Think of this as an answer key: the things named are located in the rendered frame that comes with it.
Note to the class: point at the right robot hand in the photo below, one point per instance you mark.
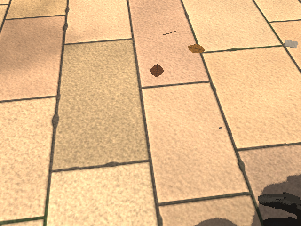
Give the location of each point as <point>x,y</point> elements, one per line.
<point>285,201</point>

